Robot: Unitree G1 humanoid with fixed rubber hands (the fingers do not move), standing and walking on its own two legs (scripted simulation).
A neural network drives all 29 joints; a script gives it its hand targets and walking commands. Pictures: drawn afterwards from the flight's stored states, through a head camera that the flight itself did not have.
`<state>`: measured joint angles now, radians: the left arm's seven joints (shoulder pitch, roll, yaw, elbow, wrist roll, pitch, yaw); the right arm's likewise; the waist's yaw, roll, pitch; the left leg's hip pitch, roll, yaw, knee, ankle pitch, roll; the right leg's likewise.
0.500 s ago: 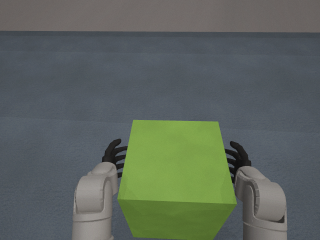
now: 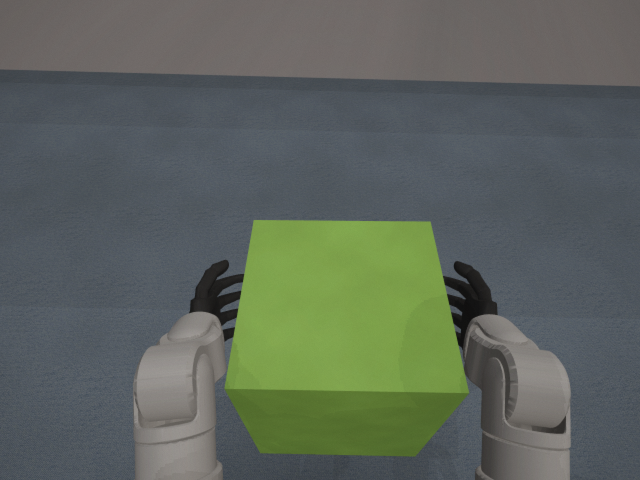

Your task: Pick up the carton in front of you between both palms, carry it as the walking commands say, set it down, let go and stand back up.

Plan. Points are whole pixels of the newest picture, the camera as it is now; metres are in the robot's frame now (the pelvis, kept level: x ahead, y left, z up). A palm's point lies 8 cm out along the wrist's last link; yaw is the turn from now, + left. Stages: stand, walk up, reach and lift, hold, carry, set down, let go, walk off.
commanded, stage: carry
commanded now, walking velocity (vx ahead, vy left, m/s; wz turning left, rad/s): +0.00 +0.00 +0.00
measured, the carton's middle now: (339, 345) +0.28 +0.00 +0.00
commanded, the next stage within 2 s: none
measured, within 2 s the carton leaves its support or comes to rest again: neither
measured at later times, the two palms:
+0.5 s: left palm (242, 221) +0.41 +0.13 +0.09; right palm (471, 225) +0.42 -0.17 +0.09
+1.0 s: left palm (240, 247) +0.39 +0.14 +0.06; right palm (463, 247) +0.40 -0.16 +0.06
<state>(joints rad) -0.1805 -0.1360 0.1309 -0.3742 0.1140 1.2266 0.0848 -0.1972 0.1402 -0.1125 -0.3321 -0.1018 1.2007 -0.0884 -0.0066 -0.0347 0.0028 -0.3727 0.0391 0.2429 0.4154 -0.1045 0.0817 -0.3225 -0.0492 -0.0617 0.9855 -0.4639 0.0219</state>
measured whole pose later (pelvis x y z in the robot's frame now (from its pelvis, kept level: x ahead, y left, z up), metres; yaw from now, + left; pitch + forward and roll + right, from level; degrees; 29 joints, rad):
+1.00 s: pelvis +0.13 -0.02 +0.00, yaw +2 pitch +2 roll +0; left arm -0.13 -0.13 0.11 -0.09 0.17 0.99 0.05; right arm -0.14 0.13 -0.11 -0.09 -0.17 0.99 -0.04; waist 0.00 0.01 -0.12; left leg -0.19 0.07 0.18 0.51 -0.35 0.00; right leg -0.26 -0.07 -0.17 0.52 -0.29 0.00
